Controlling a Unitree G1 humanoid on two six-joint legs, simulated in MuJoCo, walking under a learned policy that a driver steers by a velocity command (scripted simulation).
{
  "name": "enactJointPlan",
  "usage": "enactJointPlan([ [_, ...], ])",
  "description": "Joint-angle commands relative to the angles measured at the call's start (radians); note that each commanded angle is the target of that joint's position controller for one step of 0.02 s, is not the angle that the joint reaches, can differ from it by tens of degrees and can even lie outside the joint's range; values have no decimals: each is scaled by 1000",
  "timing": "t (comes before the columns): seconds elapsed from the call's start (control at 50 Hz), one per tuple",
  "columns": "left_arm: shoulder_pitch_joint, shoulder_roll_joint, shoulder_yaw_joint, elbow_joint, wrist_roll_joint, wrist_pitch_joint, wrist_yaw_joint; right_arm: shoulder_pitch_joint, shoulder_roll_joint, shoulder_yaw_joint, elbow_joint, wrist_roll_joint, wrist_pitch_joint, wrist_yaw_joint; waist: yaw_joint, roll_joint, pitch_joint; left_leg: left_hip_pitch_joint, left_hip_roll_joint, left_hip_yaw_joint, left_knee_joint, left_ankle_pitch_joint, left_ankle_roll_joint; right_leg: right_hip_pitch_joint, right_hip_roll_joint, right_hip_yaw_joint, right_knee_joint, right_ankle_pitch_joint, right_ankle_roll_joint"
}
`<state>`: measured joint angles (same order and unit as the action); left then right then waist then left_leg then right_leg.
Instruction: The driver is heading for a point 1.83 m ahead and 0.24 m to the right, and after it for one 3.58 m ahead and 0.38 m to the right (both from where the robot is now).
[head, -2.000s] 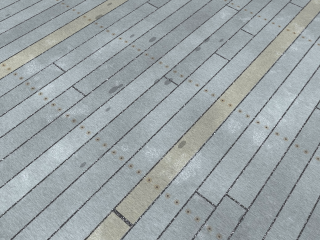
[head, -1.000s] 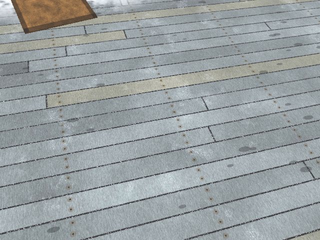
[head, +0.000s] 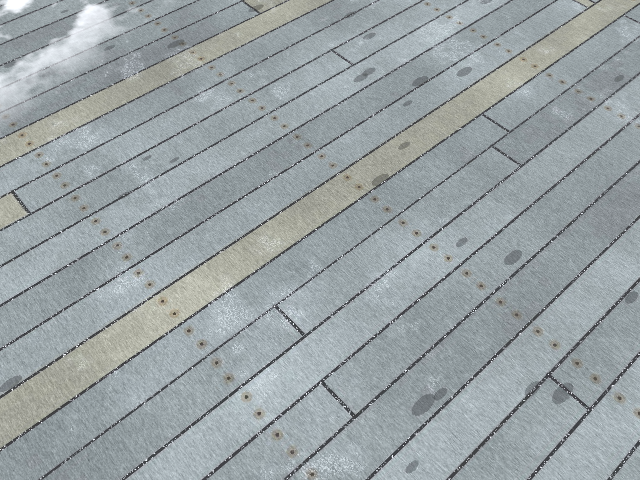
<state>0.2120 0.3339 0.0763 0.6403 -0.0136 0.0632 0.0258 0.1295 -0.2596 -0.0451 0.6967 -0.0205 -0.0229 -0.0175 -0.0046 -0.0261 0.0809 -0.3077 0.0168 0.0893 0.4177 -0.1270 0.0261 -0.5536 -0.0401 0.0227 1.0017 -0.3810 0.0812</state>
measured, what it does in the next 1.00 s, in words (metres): steps on the spot, turning right: right foot, then left foot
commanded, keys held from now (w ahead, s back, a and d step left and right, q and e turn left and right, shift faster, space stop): e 0.52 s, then no key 0.48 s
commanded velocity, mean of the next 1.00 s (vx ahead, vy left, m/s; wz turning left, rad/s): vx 0.02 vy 0.00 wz -0.43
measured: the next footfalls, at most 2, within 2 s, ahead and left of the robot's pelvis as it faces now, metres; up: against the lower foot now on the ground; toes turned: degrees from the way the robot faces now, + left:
right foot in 0.18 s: +0.08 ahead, -0.14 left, +0.00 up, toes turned -8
left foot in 0.62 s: +0.14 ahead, +0.08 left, +0.00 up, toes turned -25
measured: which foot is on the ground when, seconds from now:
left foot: down 0.00-0.18, up 0.20-0.60, down 0.62-1.00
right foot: up 0.00-0.16, down 0.18-0.62, up 0.64-0.92, down 0.94-1.00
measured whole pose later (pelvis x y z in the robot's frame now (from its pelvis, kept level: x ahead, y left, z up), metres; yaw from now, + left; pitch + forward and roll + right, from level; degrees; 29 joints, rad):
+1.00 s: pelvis +0.04 -0.02 +0.00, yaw -24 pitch -1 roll +0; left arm 0.21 0.27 0.05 0.69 0.01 0.05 0.02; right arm 0.15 -0.25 -0.03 0.79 -0.01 -0.01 0.01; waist -0.02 0.01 0.05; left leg -0.23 0.02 -0.03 0.49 -0.25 -0.03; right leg -0.19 0.01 0.07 0.49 -0.28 0.01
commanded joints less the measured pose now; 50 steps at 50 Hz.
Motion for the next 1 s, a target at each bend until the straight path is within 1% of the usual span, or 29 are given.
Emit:
enactJointPlan([
  [0.02,34,50,9,-72,2,-4,-15,-63,-183,-54,-62,10,-2,-4,8,152,-188,102,280,-144,-143,248,216,117,-31,-9,-106,69,-16],
  [0.1,-11,72,19,-104,0,3,-33,-47,-213,-66,-35,29,8,7,-3,161,-163,140,305,-120,-108,177,188,172,-16,-48,-263,64,-56],
  [0.14,19,71,26,-98,2,2,-39,-52,-216,-68,-22,48,14,8,27,148,-163,134,287,-81,-29,132,136,266,16,-82,-436,157,-96],
  [0.16,47,93,38,-89,6,1,-35,-12,-190,-64,-2,48,16,8,30,113,-166,87,251,-40,47,61,81,355,33,-64,-518,235,-126],
  [0.18,81,177,63,-92,5,-3,-20,31,-140,-51,7,24,17,12,19,-80,-168,-59,158,59,267,-119,-14,487,-101,142,-619,494,-191],
  [0.2,70,281,79,-125,24,-10,-11,-21,-117,-37,-57,-11,17,5,22,-319,-146,-344,-8,59,517,-514,-103,536,-338,510,-658,640,-399],
  [0.22,96,220,64,-123,43,-33,-17,-97,-161,-53,-61,-3,16,-1,88,-188,-193,-364,-12,-110,701,-552,-103,511,-331,500,-664,655,-454],
  [0.24,62,196,52,-115,41,-50,-17,-81,-166,-57,-58,18,19,-1,54,-150,-184,-376,4,-143,745,-473,-88,495,-285,407,-654,633,-411],
  [0.26,6,174,49,-119,23,-57,-14,-50,-167,-62,-34,21,21,-6,24,-95,-173,-376,18,-151,729,-393,-84,484,-229,343,-643,581,-353],
  [0.28,-36,152,41,-127,6,-54,-9,-49,-179,-66,-29,11,22,-13,13,-86,-168,-381,23,-158,702,-337,-89,479,-208,322,-636,583,-322],
  [0.34,-58,139,30,-135,13,-41,4,-24,-154,-62,-17,16,22,-8,-9,-92,-202,-283,-12,-144,673,-252,-112,432,-160,280,-626,657,-317],
  [0.42,-38,158,40,-129,7,-32,12,-67,-124,-47,-27,21,21,-2,18,-106,-194,-230,-32,-161,453,-222,-122,440,-142,326,-612,543,-315],
  [0.52,-51,166,46,-131,5,-22,0,-67,-139,-51,-33,30,11,14,28,-138,-176,-115,-60,-175,285,-247,-104,387,-130,439,-603,465,-314],
  [0.56,-67,154,42,-130,2,-19,-3,-35,-142,-53,-26,32,4,22,19,-143,-190,-65,-53,-166,197,-224,-89,403,-126,459,-573,490,-300],
  [0.6,-87,130,32,-126,-9,-16,1,16,-131,-54,-11,24,-4,29,-17,-127,-192,72,-40,-144,-21,-36,-56,358,-80,439,-528,435,-246],
  [0.62,-49,97,21,-118,-1,-18,3,25,-165,-60,-16,9,-5,26,-2,-61,-200,166,59,-222,-65,62,-19,290,-34,396,-470,283,-191],
  [0.64,15,55,9,-117,18,-25,1,-18,-242,-70,-35,-8,1,20,66,174,-180,215,237,-422,-89,240,82,160,107,232,-316,-4,-125],
  [0.66,-28,110,26,-127,20,-33,7,-11,-210,-62,-29,-27,-2,21,27,282,-142,137,357,-572,-123,286,242,90,147,155,-152,-251,-71],
  [0.68,-23,170,47,-112,17,-35,10,-26,-185,-54,-39,-15,-8,19,17,216,-124,127,357,-556,-122,263,275,69,119,169,13,-253,-42],
  [0.7,-17,173,55,-91,10,-32,11,-44,-174,-51,-37,-1,-8,14,24,176,-115,136,306,-487,-107,233,242,49,117,172,88,-207,-26],
  [0.74,-5,119,45,-65,10,-18,15,-64,-149,-40,-32,22,-8,9,26,151,-102,165,246,-398,-79,242,194,30,108,187,113,-133,2],
  [0.82,-44,16,3,-64,9,-21,4,-52,-130,-31,-12,17,12,8,3,205,-137,190,164,-268,-52,307,169,173,56,59,-191,-91,25],
  [0.86,-61,19,1,-60,2,-24,0,-6,-159,-38,3,19,25,8,-28,228,-149,204,175,-286,-37,318,178,243,53,19,-350,-56,21],
  [0.9,-5,28,5,-23,2,-27,-3,-4,-158,-32,13,33,29,10,4,207,-144,175,165,-283,-13,293,155,364,64,-10,-608,153,-7],
  [0.92,-2,46,6,-18,11,-28,-2,33,-145,-26,28,36,22,11,1,178,-141,136,154,-282,-17,245,115,441,50,21,-690,259,-33],
  [0.94,1,95,12,-27,21,-28,5,55,-130,-17,32,19,7,17,-15,96,-166,71,130,-255,6,158,53,537,-32,109,-658,431,-67],
  [0.96,-17,147,23,-16,29,-25,7,84,-101,-10,31,2,-9,24,-67,-76,-175,61,43,-160,10,-3,-10,498,-76,151,-580,449,-128],
  [0.98,-38,73,8,-20,32,-30,-3,42,-104,-5,41,-7,-12,24,-32,-76,-173,121,26,-132,15,-64,-53,423,-69,148,-589,319,-156],
  [1.0,-42,37,-4,-16,38,-36,-9,4,-117,-8,44,-4,-11,23,-15,-49,-140,122,20,-127,22,-54,-68,394,-51,140,-602,243,-145],
])
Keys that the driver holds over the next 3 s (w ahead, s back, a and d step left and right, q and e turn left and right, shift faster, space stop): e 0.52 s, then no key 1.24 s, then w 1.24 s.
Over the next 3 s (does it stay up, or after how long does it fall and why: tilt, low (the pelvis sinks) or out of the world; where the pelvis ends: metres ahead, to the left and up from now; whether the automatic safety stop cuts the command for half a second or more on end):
stays up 0.57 -0.23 -0.01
